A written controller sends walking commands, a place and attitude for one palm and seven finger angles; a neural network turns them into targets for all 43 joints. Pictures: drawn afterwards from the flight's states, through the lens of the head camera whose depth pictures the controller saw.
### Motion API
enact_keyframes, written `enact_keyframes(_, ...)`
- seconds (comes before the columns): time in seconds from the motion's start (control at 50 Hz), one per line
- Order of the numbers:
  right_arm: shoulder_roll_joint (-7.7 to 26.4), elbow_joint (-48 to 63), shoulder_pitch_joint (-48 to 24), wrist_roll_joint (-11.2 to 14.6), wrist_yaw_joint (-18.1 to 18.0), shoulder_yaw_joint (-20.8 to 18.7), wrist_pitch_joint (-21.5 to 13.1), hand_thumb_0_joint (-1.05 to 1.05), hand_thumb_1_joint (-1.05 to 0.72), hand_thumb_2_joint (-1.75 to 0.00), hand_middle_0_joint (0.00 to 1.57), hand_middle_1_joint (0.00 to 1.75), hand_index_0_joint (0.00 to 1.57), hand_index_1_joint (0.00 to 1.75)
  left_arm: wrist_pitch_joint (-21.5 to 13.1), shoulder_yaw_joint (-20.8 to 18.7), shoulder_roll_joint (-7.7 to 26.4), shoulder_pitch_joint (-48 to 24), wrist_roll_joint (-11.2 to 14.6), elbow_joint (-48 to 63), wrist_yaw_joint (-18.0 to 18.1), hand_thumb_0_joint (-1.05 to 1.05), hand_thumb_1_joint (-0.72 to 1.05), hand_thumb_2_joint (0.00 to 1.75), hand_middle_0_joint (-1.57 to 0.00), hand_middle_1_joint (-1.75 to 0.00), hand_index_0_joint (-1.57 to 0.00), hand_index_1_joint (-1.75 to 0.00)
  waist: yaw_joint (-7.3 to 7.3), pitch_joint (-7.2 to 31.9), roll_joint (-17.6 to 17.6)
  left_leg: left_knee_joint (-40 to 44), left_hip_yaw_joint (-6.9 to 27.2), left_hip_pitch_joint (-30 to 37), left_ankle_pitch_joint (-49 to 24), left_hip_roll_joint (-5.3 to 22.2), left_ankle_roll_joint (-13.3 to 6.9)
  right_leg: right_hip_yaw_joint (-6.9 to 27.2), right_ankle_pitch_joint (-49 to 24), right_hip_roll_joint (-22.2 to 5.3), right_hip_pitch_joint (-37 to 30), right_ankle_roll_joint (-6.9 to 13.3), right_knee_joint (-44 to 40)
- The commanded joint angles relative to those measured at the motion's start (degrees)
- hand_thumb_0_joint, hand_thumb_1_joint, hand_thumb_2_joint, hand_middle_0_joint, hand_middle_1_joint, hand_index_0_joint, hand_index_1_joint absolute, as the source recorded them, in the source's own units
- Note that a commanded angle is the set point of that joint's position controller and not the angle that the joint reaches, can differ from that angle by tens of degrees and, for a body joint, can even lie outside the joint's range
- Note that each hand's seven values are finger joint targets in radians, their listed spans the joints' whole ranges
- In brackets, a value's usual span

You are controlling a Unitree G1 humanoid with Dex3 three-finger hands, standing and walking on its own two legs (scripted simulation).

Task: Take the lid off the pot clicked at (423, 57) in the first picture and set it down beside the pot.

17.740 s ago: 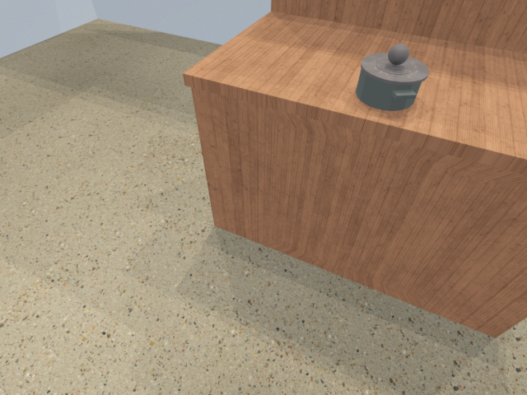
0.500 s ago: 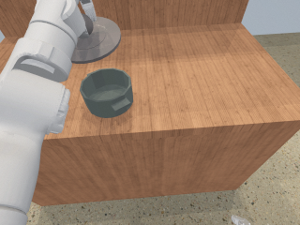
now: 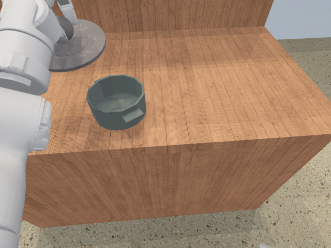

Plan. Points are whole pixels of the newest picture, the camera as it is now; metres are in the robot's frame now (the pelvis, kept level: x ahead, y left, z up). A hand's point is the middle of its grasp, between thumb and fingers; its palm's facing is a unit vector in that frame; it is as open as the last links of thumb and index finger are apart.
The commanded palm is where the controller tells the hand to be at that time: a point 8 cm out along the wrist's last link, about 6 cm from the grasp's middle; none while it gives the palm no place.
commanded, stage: move the lid sideways beside the pot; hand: left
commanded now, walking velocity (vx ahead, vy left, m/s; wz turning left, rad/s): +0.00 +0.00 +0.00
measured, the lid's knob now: (60, 28) +0.51 +0.20 +0.28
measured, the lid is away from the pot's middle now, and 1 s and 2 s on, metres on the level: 0.08 0.18 0.24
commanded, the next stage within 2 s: lower the lid onto the table in 1.56 s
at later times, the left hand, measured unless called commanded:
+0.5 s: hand (22, 26) +0.46 +0.25 +0.31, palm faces -0.16 -0.14 -0.98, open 8.1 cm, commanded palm +0.46 +0.25 +0.37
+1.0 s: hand (1, 31) +0.46 +0.29 +0.30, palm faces -0.18 -0.13 -0.97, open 8.1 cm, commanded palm +0.46 +0.29 +0.37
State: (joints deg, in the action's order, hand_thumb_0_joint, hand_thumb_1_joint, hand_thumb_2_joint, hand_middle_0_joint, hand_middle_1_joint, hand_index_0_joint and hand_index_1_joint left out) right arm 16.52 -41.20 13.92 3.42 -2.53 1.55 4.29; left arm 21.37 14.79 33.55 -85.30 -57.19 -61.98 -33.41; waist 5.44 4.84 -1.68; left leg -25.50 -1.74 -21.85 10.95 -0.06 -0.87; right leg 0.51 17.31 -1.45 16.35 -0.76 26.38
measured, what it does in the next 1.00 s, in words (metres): stands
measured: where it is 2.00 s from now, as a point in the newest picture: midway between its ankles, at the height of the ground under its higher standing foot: outside the picture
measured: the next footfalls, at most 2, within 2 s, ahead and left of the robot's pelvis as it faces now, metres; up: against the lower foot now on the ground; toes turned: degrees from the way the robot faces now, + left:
none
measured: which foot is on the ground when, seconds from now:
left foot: down 0.00-1.00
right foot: down 0.00-1.00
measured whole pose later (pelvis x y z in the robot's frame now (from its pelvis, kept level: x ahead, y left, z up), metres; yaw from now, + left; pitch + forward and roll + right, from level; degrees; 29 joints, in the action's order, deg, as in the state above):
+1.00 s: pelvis +0.00 +0.01 +0.00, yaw +1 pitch +8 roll -1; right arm 17.2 -40.9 14.8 4.7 -3.2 1.8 6.4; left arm 15.2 11.3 45.6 -83.7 -59.5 -63.7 -34.1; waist 6.1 3.6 -2.3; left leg -26.4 -0.8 -24.0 10.7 0.1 -1.2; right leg -0.4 16.0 -1.1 17.0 -1.0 24.7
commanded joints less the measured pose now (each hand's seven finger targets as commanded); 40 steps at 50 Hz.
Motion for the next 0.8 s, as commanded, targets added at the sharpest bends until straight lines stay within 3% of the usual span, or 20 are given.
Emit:
enact_keyframes(0.0, 7.8, 6.0, -1.7, 0.2, -0.3, -2.3, -1.8, 0.0, -0.9, -0.9, 0.2, 0.3, 0.2, 0.3, -1.2, -0.9, 11.6, -37.4, -1.6, 14.2, 3.0, 0.0, 0.67, 0.91, -0.81, -1.1, -0.77, -1.08, 0.91, 23.2, 0.0, -2.0, 0.7, 20.8, -20.8, -3.0, -3.6, -1.8, -22.4, 3.4, 1.6, 2.3, -2.9)
enact_keyframes(0.04, 7.8, 6.4, -2.1, 0.1, -0.1, -2.7, -2.6, 0.0, -0.9, -0.9, 0.2, 0.3, 0.2, 0.3, -2.3, 0.4, 9.7, -38.9, -0.3, 17.9, 3.1, 0.0, 0.67, 0.91, -0.81, -1.1, -0.77, -1.08, 0.78, 25.9, -4.1, -3.4, 1.6, 25.3, -26.7, -2.6, -3.2, -2.1, -22.9, 3.4, 3.3, 2.7, -2.7)
enact_keyframes(0.06, 7.5, 6.5, -1.4, 0.1, 0.1, -2.7, -2.9, 0.0, -0.9, -0.9, 0.2, 0.3, 0.2, 0.3, -3.0, -0.3, 10.8, -41.5, -1.0, 21.6, 3.4, 0.0, 0.67, 0.91, -0.81, -1.1, -0.77, -1.08, 0.98, 29.2, -5.0, -3.5, 2.0, 27.6, -27.9, -2.3, -3.2, -2.0, -22.3, 3.7, 3.1, 2.3, -2.4)
enact_keyframes(0.1, 7.6, 6.2, -1.0, -0.1, 0.0, -2.9, -3.0, 0.0, -0.9, -0.9, 0.2, 0.3, 0.2, 0.3, -3.4, -2.7, 13.5, -39.2, -1.4, 20.7, 3.4, 0.0, 0.67, 0.91, -0.81, -1.1, -0.77, -1.08, 0.54, 29.5, -5.5, -4.0, 2.3, 27.8, -29.6, -2.3, -3.1, -2.1, -22.7, 3.9, 3.1, 2.5, -2.1)
enact_keyframes(0.14, 8.3, 5.8, -1.0, -0.1, 0.0, -2.9, -2.8, 0.0, -0.9, -0.9, 0.2, 0.3, 0.2, 0.3, -3.2, -3.9, 15.3, -35.7, -1.0, 16.0, 2.8, 0.0, 0.67, 0.91, -0.81, -1.1, -0.77, -1.08, 0.22, 26.8, -3.3, -4.0, 2.2, 25.1, -28.9, -2.9, -2.9, -2.3, -23.0, 3.7, 2.6, 2.9, -2.4)
enact_keyframes(0.2, 8.0, 5.6, -1.1, 0.5, 0.1, -2.6, -1.9, 0.0, -0.9, -0.9, 0.2, 0.3, 0.2, 0.3, -2.5, -1.7, 12.4, -35.4, -1.0, 13.9, 2.6, 0.0, 0.67, 0.91, -0.81, -1.1, -0.77, -1.08, 0.86, 22.3, -1.7, -2.6, 2.1, 22.9, -24.0, -2.6, -2.9, -2.8, -19.8, 3.9, 4.6, 2.6, -2.9)
enact_keyframes(0.22, 8.0, 5.8, -1.4, 0.6, 0.2, -2.6, -1.9, 0.0, -0.9, -0.9, 0.2, 0.3, 0.2, 0.3, -2.6, -1.0, 11.7, -36.4, -1.0, 14.9, 2.5, 0.0, 0.67, 0.91, -0.81, -1.1, -0.77, -1.08, 0.94, 21.9, -1.8, -2.1, 2.3, 23.1, -22.9, -2.5, -2.8, -3.0, -18.6, 3.9, 5.2, 2.7, -3.2)
enact_keyframes(0.24, 8.7, 5.9, -1.6, 0.3, 0.2, -2.7, -1.9, 0.0, -0.9, -0.9, 0.2, 0.3, 0.2, 0.3, -2.9, -2.4, 13.5, -35.2, -0.1, 15.4, 2.7, 0.0, 0.67, 0.91, -0.81, -1.1, -0.77, -1.08, 0.32, 23.4, -2.9, -2.7, 2.2, 23.6, -25.2, -2.6, -2.6, -3.0, -20.1, 3.7, 4.0, 3.0, -2.8)
enact_keyframes(0.26, 8.4, 6.1, -1.2, 0.1, 0.3, -2.6, -1.8, 0.0, -0.9, -0.9, 0.2, 0.3, 0.2, 0.3, -3.2, -4.6, 16.7, -37.4, -1.7, 17.0, 3.0, 0.0, 0.67, 0.91, -0.81, -1.1, -0.77, -1.08, 0.03, 26.7, -2.2, -2.8, 2.4, 24.1, -25.7, -2.6, -2.7, -2.5, -20.2, 3.8, 2.7, 2.7, -2.4)
enact_keyframes(0.34, 8.8, 6.4, -1.5, 0.2, -0.1, -2.4, -0.6, 0.0, -0.9, -0.9, 0.2, 0.3, 0.2, 0.3, -3.2, -4.9, 18.0, -32.9, -1.7, 12.6, 2.6, 0.0, 0.67, 0.91, -0.81, -1.1, -0.77, -1.08, -0.12, 24.4, 0.0, -3.0, 1.4, 20.7, -24.7, -2.9, -3.0, -2.6, -22.3, 3.3, 1.2, 2.9, -2.2)
enact_keyframes(0.36, 8.5, 6.4, -1.3, 0.2, 0.0, -2.4, -0.4, 0.0, -0.9, -0.9, 0.2, 0.3, 0.2, 0.3, -3.3, -6.7, 20.4, -35.3, -2.7, 14.0, 2.8, 0.0, 0.67, 0.91, -0.81, -1.1, -0.77, -1.08, -0.37, 26.2, 0.9, -2.5, 1.4, 20.7, -23.2, -2.7, -2.9, -2.2, -21.0, 3.3, 0.4, 2.4, -2.1)
enact_keyframes(0.44, 8.9, 6.4, -1.8, 0.6, -0.4, -2.3, 0.2, 0.0, -0.9, -0.9, 0.2, 0.3, 0.2, 0.3, -3.2, -3.3, 17.3, -32.2, -2.0, 9.9, 2.6, 0.0, 0.67, 0.91, -0.81, -1.1, -0.77, -1.08, 0.51, 20.8, 0.8, -1.9, 1.1, 19.0, -20.0, -2.5, -2.9, -2.8, -18.6, 3.3, 2.9, 2.9, -3.2)
enact_keyframes(0.5, 8.8, 6.1, -1.5, 0.8, -0.4, -2.1, 0.7, 0.0, -0.9, -0.9, 0.2, 0.3, 0.2, 0.3, -3.2, -3.2, 18.3, -33.8, -2.8, 9.4, 2.8, 0.0, 0.67, 0.91, -0.81, -1.1, -0.77, -1.08, 0.9, 19.3, 0.9, -0.7, 1.4, 17.6, -14.4, -2.7, -3.1, -2.8, -15.1, 3.7, 3.6, 2.7, -4.0)
enact_keyframes(0.54, 8.9, 6.3, -1.6, 0.9, -0.6, -2.2, -0.2, 0.0, -0.9, -0.9, 0.2, 0.3, 0.2, 0.3, -4.2, -1.5, 16.0, -35.1, -1.4, 12.4, 2.9, 0.0, 0.67, 0.91, -0.81, -1.1, -0.77, -1.08, 1.11, 20.5, -2.2, -1.0, 1.6, 20.5, -16.6, -2.5, -2.9, -3.0, -15.3, 3.6, 4.6, 3.1, -4.3)
enact_keyframes(0.56, 8.7, 6.2, -0.9, 0.8, -0.5, -2.3, -0.5, 0.0, -0.9, -0.9, 0.2, 0.3, 0.2, 0.3, -4.8, -3.5, 19.2, -38.8, -2.6, 15.7, 3.4, 0.0, 0.67, 0.91, -0.81, -1.1, -0.77, -1.08, 0.89, 24.9, -3.1, -1.0, 1.9, 22.4, -17.0, -2.3, -2.9, -2.5, -14.9, 3.8, 3.3, 2.7, -4.0)
enact_keyframes(0.64, 8.9, 6.1, 0.1, 0.8, -0.7, -2.5, -1.4, 0.0, -0.9, -0.9, 0.2, 0.3, 0.2, 0.3, -6.2, -4.0, 19.7, -36.2, -1.9, 15.9, 3.2, 0.0, 0.67, 0.91, -0.81, -1.1, -0.77, -1.08, 0.65, 25.9, -5.9, -2.7, 2.3, 24.6, -23.3, -2.3, -2.8, -2.8, -17.6, 3.8, 3.6, 3.2, -3.7)
enact_keyframes(0.66, 8.6, 5.9, 0.7, 0.5, -0.6, -2.6, -1.2, 0.0, -0.9, -0.9, 0.2, 0.3, 0.2, 0.3, -6.2, -6.0, 21.9, -36.9, -2.9, 16.1, 3.4, 0.0, 0.67, 0.91, -0.81, -1.1, -0.77, -1.08, 0.34, 27.4, -5.1, -2.6, 2.2, 24.3, -21.8, -2.4, -3.0, -2.4, -16.6, 4.0, 2.8, 2.6, -3.6)
enact_keyframes(0.68, 8.6, 5.5, 0.7, 0.5, -0.7, -2.6, -0.8, 0.0, -0.9, -0.9, 0.2, 0.3, 0.2, 0.3, -6.0, -5.6, 21.2, -34.4, -3.3, 12.3, 3.3, 0.0, 0.67, 0.91, -0.81, -1.1, -0.77, -1.08, 0.5, 24.3, -4.8, -2.8, 2.0, 22.4, -21.3, -2.5, -3.1, -2.8, -16.8, 4.1, 3.8, 3.0, -3.6)
enact_keyframes(0.74, 9.4, 5.8, 0.5, 0.7, -0.5, -2.7, -0.5, 0.0, -0.9, -0.9, 0.2, 0.3, 0.2, 0.3, -5.9, -5.8, 22.0, -32.2, -2.3, 12.1, 2.8, 0.0, 0.67, 0.91, -0.81, -1.1, -0.77, -1.08, 0.21, 21.9, -4.1, -2.3, 1.8, 20.9, -21.1, -2.5, -2.9, -3.1, -17.8, 3.7, 3.1, 3.2, -3.8)
enact_keyframes(0.78, 9.1, 5.5, 0.2, 0.7, -0.6, -2.4, 0.4, 0.0, -0.9, -0.9, 0.2, 0.3, 0.2, 0.3, -5.5, -5.3, 21.9, -31.5, -3.6, 8.8, 2.7, 0.0, 0.67, 0.91, -0.81, -1.1, -0.77, -1.08, 0.55, 19.9, -2.4, -2.0, 1.4, 18.4, -18.2, -2.6, -3.2, -2.9, -16.6, 3.9, 3.3, 3.0, -4.0)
